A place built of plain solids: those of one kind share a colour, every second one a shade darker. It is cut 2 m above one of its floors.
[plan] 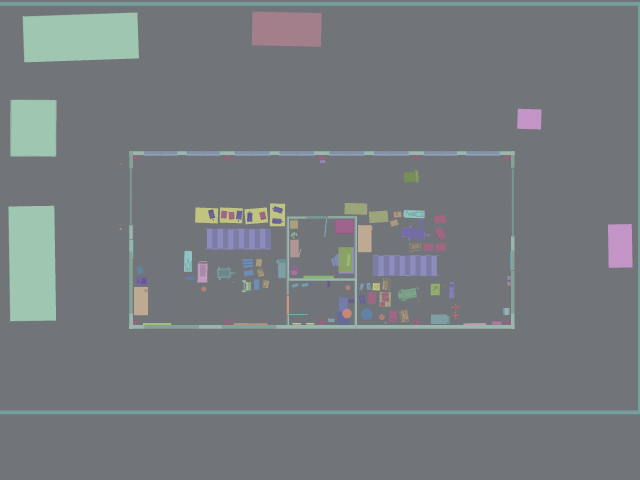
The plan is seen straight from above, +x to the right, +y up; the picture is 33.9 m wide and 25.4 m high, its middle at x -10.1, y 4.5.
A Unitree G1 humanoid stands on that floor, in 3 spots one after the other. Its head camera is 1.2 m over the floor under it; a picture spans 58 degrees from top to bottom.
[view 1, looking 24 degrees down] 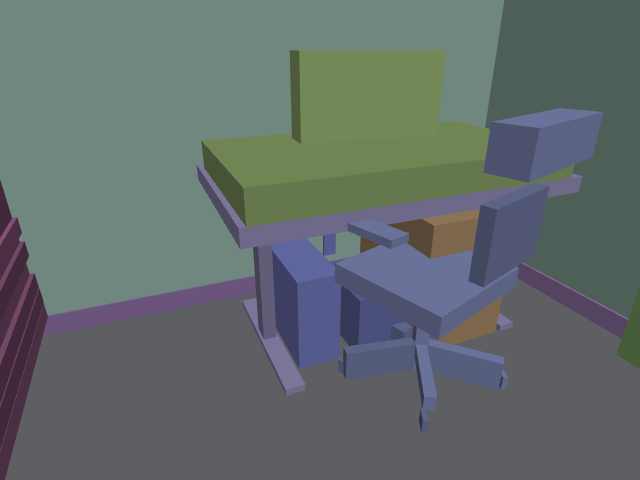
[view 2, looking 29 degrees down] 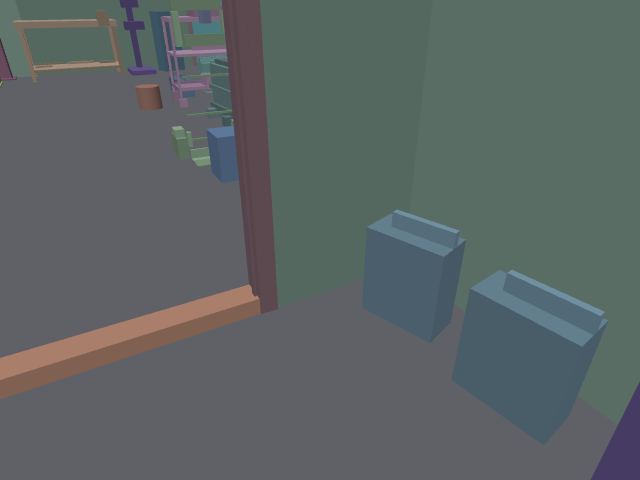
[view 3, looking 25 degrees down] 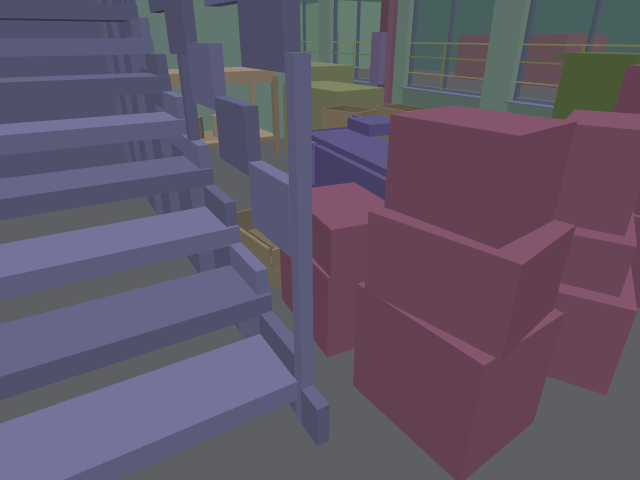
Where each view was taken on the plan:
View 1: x -10.25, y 4.35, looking -23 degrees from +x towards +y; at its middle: wall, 2.37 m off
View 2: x -10.30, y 1.05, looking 151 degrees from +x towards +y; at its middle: wall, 1.88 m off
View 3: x -2.94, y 3.15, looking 149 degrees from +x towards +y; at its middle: carton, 1.67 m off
